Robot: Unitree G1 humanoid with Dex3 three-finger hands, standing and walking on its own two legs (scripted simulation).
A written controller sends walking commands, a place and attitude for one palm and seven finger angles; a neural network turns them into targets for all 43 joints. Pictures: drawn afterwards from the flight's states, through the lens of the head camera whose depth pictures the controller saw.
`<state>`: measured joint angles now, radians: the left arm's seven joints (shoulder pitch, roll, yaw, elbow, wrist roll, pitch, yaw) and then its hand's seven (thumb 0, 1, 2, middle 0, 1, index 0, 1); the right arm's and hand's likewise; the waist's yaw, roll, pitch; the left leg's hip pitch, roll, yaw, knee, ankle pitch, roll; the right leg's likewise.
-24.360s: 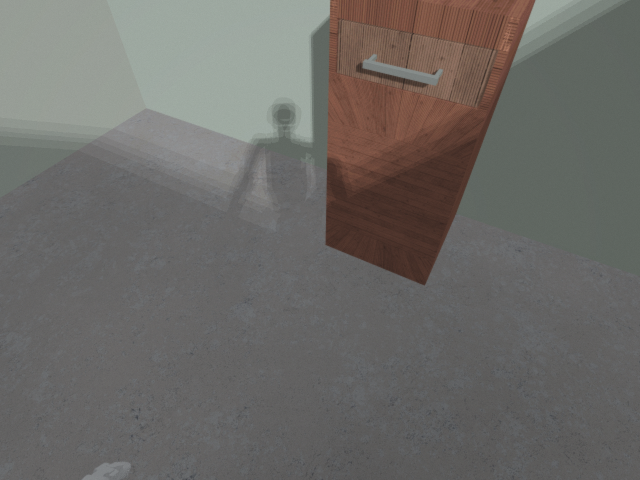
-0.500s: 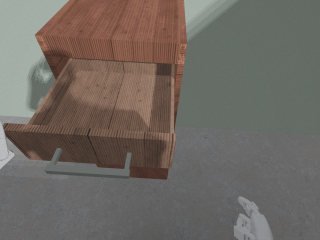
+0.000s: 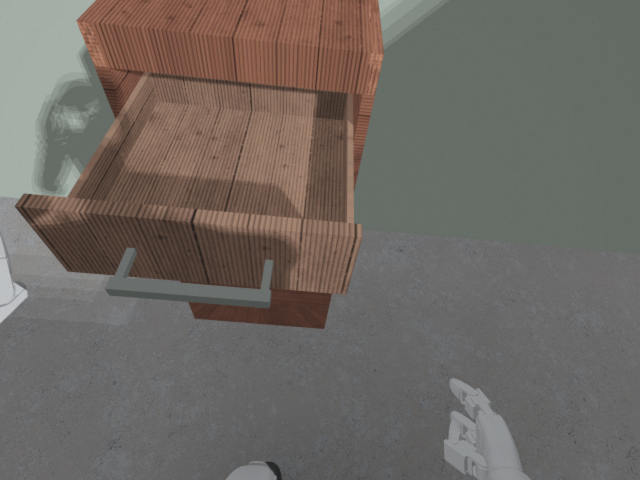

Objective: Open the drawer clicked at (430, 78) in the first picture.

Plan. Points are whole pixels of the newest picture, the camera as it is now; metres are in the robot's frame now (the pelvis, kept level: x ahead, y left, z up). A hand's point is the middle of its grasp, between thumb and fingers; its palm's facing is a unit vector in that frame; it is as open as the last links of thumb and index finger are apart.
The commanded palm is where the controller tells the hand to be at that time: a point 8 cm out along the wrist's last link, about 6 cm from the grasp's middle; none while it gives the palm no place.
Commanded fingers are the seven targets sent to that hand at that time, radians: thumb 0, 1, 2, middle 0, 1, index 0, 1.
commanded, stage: step back with the hand held close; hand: left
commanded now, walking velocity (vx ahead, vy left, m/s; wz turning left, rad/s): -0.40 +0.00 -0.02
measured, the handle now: (194, 278) +0.33 +0.19 +0.05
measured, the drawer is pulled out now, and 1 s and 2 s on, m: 0.29 0.29 0.29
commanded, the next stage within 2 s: stop stepping back and stand still in 0.26 s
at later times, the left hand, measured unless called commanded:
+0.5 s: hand out of the picture +0.05 +0.20 +0.22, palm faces +0.39 -0.78 -0.49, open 7.4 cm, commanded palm -0.02 +0.25 +0.24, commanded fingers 0.00 0.90 0.90 -0.20 -0.30 -0.20 -0.30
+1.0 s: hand out of the picture -0.07 +0.19 +0.24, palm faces +0.49 -0.74 -0.47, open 7.4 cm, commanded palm -0.13 +0.23 +0.24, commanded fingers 0.00 0.90 0.90 -0.20 -0.30 -0.20 -0.30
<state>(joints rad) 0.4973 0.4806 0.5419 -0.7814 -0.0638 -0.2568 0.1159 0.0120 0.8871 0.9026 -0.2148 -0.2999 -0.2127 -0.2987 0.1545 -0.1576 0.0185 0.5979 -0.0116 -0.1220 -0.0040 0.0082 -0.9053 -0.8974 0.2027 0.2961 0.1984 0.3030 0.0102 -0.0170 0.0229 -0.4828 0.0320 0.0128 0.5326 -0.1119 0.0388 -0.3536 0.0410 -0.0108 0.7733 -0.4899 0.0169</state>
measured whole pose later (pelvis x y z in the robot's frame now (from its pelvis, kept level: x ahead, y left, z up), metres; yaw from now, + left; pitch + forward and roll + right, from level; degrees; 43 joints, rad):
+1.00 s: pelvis -0.24 -0.05 +0.00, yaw +3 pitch +0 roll -1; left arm 0.55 0.45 0.49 -0.68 -0.03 -0.23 0.14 0.01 0.89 0.90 -0.22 -0.30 -0.21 -0.30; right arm 0.31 -0.16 0.01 0.64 0.00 -0.10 -0.03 0.01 -0.91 -0.90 0.20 0.30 0.20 0.30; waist -0.04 -0.01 -0.06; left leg -0.33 0.06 0.02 0.56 -0.25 0.02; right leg -0.38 0.01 -0.11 0.82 -0.44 -0.02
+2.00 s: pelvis -0.23 -0.05 +0.01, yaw +8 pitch -1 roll +0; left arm 0.32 0.15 0.00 1.14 0.01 0.02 0.02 0.00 0.92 0.90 -0.20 -0.30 -0.20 -0.30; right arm 0.30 -0.13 0.01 1.10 -0.01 0.01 -0.04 0.00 -0.91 -0.90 0.20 0.30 0.20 0.30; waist 0.01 0.02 0.07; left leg -0.19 -0.02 0.02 0.40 -0.20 0.03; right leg -0.17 0.01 0.01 0.40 -0.21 -0.01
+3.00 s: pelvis -0.21 -0.06 +0.01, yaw +7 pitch -1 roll +0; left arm 0.27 0.12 0.02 1.14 0.01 0.00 0.03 0.00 0.91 0.90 -0.20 -0.30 -0.20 -0.30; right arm 0.28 -0.12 -0.01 1.12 -0.02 0.01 -0.04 0.00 -0.91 -0.90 0.20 0.30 0.19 0.30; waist 0.00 0.01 0.07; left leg -0.15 0.00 0.02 0.39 -0.22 0.00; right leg -0.14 0.04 0.01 0.39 -0.23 -0.03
